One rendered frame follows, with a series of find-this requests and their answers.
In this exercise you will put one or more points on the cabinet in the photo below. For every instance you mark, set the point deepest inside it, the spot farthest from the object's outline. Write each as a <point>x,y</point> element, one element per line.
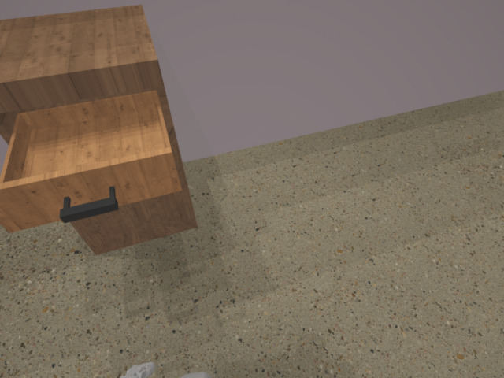
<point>68,58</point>

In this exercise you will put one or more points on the left robot hand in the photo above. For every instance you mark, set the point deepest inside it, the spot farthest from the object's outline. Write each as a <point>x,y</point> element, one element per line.
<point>140,371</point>

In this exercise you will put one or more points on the handle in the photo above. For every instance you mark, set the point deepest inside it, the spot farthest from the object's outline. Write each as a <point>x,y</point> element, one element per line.
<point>74,213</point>

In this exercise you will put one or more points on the drawer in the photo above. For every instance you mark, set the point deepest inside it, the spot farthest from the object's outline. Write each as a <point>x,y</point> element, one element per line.
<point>81,150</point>

